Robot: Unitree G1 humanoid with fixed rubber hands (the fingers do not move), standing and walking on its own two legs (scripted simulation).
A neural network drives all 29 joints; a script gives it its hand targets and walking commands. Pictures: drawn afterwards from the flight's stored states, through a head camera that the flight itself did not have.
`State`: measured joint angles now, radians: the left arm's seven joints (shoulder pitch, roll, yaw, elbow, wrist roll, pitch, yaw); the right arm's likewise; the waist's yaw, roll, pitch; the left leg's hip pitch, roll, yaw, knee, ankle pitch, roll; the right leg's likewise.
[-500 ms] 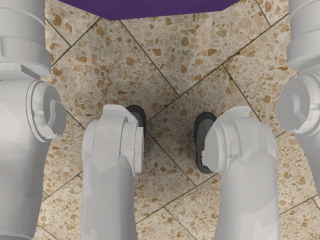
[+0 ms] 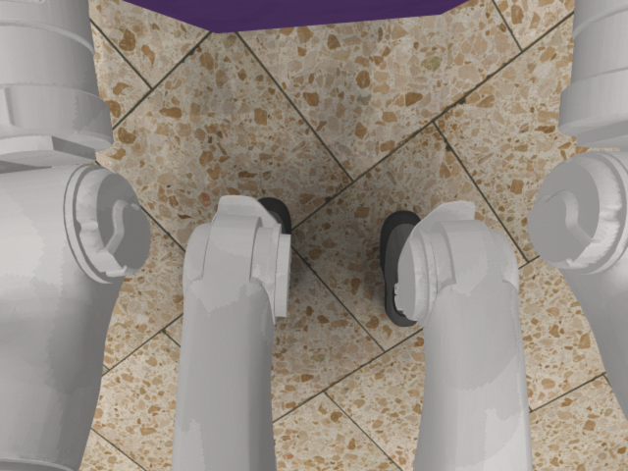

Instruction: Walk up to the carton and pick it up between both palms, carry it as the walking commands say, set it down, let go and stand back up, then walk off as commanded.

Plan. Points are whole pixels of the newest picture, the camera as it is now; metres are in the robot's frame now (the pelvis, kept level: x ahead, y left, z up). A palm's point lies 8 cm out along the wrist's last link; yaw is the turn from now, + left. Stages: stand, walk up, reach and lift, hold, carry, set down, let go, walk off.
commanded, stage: reach and lift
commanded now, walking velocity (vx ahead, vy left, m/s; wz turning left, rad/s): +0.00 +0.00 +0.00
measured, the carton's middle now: out of the picture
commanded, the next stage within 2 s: none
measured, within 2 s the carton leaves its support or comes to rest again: neither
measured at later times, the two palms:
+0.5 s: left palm out of the picture +0.55 +0.22 -0.07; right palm out of the picture +0.57 -0.14 -0.06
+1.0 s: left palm out of the picture +0.53 +0.22 +0.01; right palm out of the picture +0.55 -0.14 +0.01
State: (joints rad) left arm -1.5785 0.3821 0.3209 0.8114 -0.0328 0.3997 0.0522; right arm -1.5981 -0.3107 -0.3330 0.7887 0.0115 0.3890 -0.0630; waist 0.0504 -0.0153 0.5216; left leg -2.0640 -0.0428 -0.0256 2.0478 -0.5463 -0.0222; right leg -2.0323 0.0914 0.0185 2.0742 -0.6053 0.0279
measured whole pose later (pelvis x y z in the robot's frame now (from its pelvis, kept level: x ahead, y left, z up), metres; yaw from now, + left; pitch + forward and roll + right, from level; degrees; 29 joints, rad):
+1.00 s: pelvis -0.03 +0.00 +0.10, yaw +1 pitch +28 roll -1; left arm -1.43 0.28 0.39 0.62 0.05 0.48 0.03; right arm -1.44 -0.22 -0.44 0.60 -0.07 0.46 -0.01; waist 0.04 -0.01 0.50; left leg -1.74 -0.07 -0.05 1.66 -0.40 -0.03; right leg -1.71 0.09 0.05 1.69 -0.46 0.04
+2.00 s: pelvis +0.06 +0.00 +0.24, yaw +1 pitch +38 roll +0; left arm -0.78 0.03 0.46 0.60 0.21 0.38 -0.05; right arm -0.78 0.00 -0.46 0.60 -0.22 0.35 0.06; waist 0.04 0.00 -0.18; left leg -1.42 -0.07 -0.07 1.12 -0.36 -0.02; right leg -1.40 0.09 0.10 1.14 -0.40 0.02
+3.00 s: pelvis +0.09 -0.01 +0.34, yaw +1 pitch +17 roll +0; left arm -0.43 -0.06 0.41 0.42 0.25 0.45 -0.08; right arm -0.46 0.10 -0.41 0.45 -0.26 0.42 0.10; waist 0.04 -0.01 -0.08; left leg -0.65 -0.04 -0.10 0.54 -0.19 -0.02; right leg -0.64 0.08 0.12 0.57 -0.23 -0.01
